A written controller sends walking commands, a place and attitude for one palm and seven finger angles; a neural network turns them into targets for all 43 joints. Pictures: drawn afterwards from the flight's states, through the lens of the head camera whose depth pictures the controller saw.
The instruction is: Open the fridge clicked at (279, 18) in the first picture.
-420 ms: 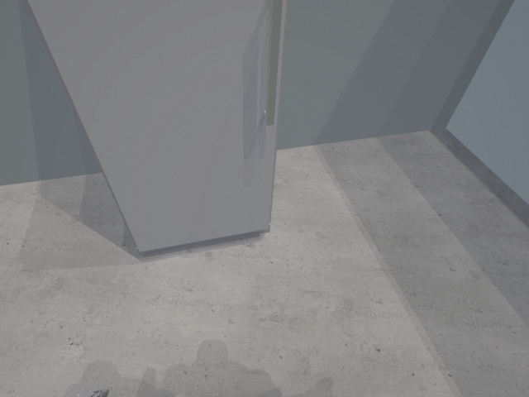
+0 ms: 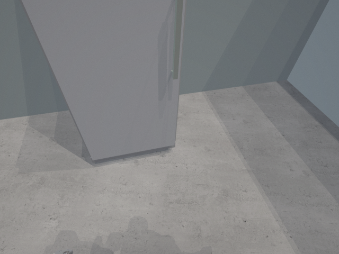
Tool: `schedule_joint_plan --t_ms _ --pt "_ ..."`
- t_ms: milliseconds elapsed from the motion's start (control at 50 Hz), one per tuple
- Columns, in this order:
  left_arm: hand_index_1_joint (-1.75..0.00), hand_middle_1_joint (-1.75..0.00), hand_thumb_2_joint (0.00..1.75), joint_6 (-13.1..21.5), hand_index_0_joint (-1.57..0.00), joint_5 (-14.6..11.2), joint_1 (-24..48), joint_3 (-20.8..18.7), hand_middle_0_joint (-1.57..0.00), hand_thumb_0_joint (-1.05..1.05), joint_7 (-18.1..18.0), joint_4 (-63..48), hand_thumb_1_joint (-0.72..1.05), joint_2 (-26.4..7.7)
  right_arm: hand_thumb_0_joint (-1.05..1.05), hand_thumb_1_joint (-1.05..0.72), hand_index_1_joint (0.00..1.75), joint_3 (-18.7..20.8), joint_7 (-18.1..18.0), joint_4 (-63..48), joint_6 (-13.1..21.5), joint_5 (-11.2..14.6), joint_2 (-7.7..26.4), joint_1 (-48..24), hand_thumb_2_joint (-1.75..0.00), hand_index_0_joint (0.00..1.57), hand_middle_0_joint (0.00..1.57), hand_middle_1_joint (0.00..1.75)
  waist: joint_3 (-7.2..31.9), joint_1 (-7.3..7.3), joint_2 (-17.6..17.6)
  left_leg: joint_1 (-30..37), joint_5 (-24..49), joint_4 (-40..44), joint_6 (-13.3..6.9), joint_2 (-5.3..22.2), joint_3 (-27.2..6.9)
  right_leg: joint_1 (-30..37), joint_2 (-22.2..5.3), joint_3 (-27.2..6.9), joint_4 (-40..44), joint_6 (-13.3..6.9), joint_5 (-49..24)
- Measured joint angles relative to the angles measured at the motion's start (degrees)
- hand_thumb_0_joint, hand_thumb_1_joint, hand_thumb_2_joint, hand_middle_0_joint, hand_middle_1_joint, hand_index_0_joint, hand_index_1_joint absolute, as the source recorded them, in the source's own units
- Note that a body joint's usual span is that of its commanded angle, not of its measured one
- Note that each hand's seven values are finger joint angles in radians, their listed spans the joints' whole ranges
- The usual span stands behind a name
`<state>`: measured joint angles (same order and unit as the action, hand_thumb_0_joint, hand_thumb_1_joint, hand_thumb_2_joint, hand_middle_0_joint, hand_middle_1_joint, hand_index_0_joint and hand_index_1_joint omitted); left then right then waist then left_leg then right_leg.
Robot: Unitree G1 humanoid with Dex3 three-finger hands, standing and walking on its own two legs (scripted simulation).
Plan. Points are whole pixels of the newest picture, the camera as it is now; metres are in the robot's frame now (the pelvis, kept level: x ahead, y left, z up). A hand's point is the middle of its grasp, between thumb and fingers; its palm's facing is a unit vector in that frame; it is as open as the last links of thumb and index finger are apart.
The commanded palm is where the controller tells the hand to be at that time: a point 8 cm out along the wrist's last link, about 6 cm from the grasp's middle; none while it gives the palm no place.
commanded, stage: stand and wait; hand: right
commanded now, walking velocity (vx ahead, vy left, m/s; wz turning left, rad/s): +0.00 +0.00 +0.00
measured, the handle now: (175, 40) +0.90 +0.03 +0.09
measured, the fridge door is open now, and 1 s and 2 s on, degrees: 0 0 0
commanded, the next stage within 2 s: look at it before walking up in 0.40 s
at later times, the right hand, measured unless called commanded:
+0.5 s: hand out of the picture +0.08 -0.24 -0.15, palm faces -0.03 +0.94 -0.34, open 7.4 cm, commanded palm none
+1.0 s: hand out of the picture +0.09 -0.24 -0.15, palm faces -0.02 +0.94 -0.34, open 7.4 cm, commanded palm none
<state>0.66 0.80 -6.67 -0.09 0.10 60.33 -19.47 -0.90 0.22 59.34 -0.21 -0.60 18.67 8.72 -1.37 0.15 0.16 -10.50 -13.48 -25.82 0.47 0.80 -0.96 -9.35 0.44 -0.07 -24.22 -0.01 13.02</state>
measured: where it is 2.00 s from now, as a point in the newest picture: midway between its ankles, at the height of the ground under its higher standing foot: outside the picture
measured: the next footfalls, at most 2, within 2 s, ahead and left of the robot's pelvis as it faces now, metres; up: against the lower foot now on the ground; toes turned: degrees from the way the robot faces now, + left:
right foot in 1.84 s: +0.01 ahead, -0.13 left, +0.00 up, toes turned +10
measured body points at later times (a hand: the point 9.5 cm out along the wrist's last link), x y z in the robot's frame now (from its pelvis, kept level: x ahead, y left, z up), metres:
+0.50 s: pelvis +0.00 +0.00 +0.00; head +0.00 +0.01 +0.45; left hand +0.07 +0.30 -0.13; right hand +0.08 -0.29 -0.12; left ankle +0.01 +0.12 -0.74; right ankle +0.00 -0.12 -0.74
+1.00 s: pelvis +0.01 +0.00 +0.00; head +0.01 +0.01 +0.45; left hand +0.09 +0.30 -0.13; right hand +0.09 -0.29 -0.12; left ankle +0.01 +0.12 -0.74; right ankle +0.00 -0.12 -0.74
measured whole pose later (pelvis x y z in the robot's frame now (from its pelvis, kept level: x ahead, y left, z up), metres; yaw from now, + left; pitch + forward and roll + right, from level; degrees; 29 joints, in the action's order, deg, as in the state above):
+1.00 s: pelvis +0.01 +0.00 +0.00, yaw +0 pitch -2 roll +0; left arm 1.0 0.5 -6.1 0.2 -0.2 63.8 -19.7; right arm -0.4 0.1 61.9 0.2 -0.5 19.3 7.5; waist -1.8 0.1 0.3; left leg -7.9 -12.0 -21.7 0.1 0.3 -0.6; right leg -6.9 -0.1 -0.4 -20.3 0.5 11.6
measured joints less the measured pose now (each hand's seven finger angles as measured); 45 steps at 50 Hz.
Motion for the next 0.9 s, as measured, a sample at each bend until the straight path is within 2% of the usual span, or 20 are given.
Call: schedule_joint_plan --t_ms 420,900 --pt "-0.30 -0.30 0.90 0.09 -0.20 -0.19 -0.94 0.09 -0.21 0.00 -0.03 3.30 0.91 -0.34 0.01 -0.91 0.30 0.42 -0.06 2.24 0.32 0.11 0.73 -0.97 -0.89 0.20 0.20 0.30 -0.22 0.34 0.33 1.07 1.44 2.42 -0.39 -0.49 0.19 1.02 -0.51 -0.17 2.31 0.46 -1.38" --pt "-0.30 -0.30 0.90 0.35 -0.20 -0.32 0.33 0.20 -0.21 0.00 -0.22 3.45 0.91 -0.20 0.01 -0.91 0.30 0.43 -0.12 2.57 0.40 0.07 0.50 -1.18 -0.89 0.20 0.20 0.30 -0.50 0.08 0.05 2.20 1.44 3.81 -0.36 -0.51 0.24 2.10 -0.56 -0.22 3.63 0.48 -1.34"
